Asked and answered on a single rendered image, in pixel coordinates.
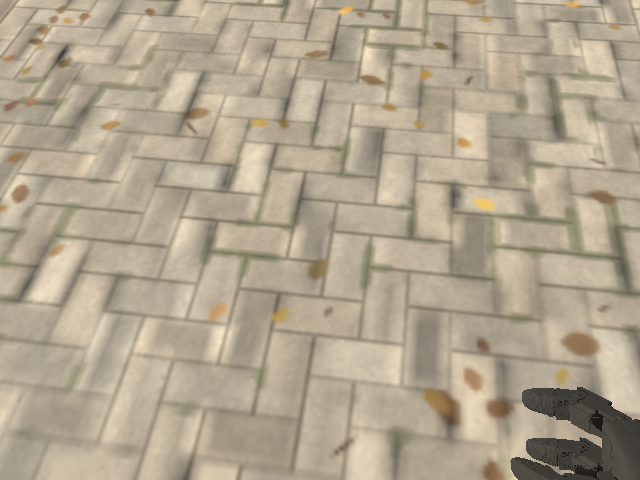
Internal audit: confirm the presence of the right robot hand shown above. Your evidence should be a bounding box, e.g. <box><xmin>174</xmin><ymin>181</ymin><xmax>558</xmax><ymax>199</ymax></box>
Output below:
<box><xmin>510</xmin><ymin>387</ymin><xmax>640</xmax><ymax>480</ymax></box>

